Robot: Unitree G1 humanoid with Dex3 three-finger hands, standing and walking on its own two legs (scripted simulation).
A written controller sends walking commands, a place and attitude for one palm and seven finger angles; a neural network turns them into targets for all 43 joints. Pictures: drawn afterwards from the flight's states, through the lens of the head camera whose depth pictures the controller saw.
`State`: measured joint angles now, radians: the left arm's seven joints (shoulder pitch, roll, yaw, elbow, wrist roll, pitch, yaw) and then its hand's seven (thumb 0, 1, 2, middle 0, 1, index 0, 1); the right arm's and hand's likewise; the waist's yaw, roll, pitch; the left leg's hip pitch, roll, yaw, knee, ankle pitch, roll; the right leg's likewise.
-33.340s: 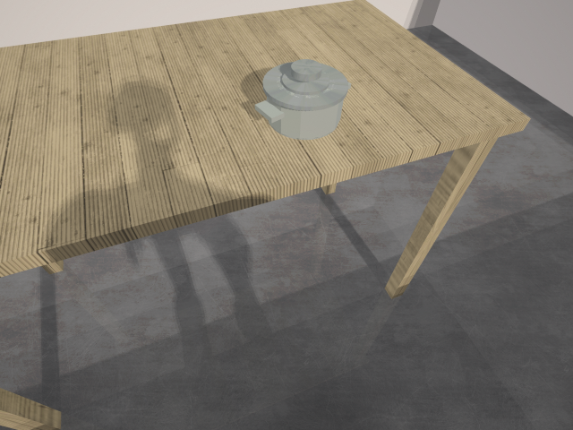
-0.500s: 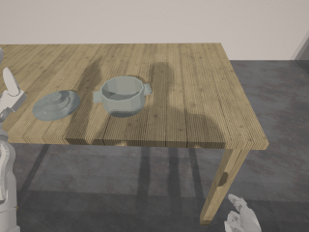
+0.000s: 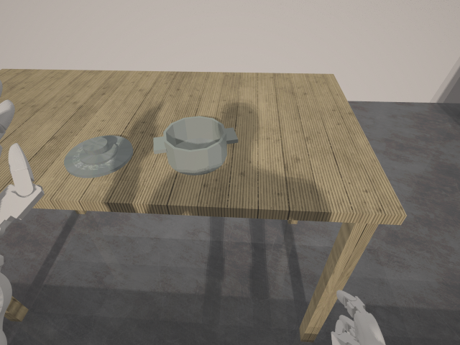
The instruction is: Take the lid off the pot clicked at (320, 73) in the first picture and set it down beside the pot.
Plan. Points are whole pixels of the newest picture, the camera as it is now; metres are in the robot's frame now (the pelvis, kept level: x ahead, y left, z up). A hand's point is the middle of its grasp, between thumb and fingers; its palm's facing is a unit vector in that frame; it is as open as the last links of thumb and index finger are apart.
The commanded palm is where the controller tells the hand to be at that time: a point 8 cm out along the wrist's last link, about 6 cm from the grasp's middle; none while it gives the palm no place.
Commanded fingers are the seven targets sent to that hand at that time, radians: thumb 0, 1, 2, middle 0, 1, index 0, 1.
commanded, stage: draw the hand back to the body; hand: left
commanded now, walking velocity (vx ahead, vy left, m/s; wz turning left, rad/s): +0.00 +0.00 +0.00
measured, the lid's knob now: (96, 146) +0.49 +0.39 +0.09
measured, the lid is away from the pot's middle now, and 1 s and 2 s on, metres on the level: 0.24 0.24 0.24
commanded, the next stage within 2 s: step back with the hand held close in 0.12 s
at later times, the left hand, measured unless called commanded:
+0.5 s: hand (20, 198) +0.18 +0.27 +0.25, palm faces +0.45 -0.80 -0.39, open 7.4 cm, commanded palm +0.11 +0.32 +0.27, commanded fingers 0.00 0.90 0.90 -0.20 -0.30 -0.20 -0.30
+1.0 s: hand out of the picture +0.10 +0.29 +0.27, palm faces +0.53 -0.79 -0.32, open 7.4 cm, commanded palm +0.03 +0.34 +0.27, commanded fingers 0.00 0.90 0.90 -0.20 -0.30 -0.20 -0.30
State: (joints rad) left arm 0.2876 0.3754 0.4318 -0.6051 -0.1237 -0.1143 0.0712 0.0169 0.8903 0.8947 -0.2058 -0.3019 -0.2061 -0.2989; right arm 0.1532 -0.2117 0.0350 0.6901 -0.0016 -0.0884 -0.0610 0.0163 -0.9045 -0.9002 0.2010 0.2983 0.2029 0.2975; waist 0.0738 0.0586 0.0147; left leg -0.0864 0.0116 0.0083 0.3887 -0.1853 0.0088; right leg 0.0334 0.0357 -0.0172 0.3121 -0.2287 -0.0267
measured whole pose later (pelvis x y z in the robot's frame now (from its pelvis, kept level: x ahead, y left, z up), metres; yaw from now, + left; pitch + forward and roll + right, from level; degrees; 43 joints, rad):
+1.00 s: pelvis -0.09 +0.06 -0.02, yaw +1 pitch -2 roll -6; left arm 0.33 0.46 0.55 -0.72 -0.09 -0.22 0.15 0.01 0.89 0.89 -0.21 -0.30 -0.21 -0.30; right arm 0.24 -0.22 0.00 0.60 0.04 -0.03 -0.07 0.02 -0.90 -0.90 0.20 0.30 0.20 0.30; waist -0.04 0.07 -0.02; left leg -0.47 0.01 0.00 0.67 -0.20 0.06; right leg -0.24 0.04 -0.06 0.56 -0.29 0.02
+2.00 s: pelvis -0.34 +0.14 -0.02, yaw +4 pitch +1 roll -2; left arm 0.12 0.37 0.47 -0.52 -0.10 -0.14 0.17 0.01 0.90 0.90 -0.19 -0.30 -0.19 -0.30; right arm 0.24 -0.26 -0.01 0.59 0.05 -0.04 -0.08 0.02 -0.90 -0.90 0.20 0.30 0.20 0.30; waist -0.04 0.03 -0.12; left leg -0.26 0.09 0.01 0.61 -0.39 0.02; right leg -0.20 -0.05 -0.11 0.59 -0.41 0.00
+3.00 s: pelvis -0.30 +0.15 -0.01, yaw +4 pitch -1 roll -1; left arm 0.22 0.17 0.02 1.17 0.00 0.02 0.04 0.00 0.92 0.89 -0.20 -0.30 -0.20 -0.30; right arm 0.34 -0.14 -0.03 1.05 -0.01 0.04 -0.02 0.01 -0.91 -0.90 0.20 0.30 0.20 0.30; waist -0.02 0.07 0.04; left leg -0.20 0.07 0.08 0.49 -0.27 -0.02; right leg -0.20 -0.02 -0.13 0.44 -0.23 -0.02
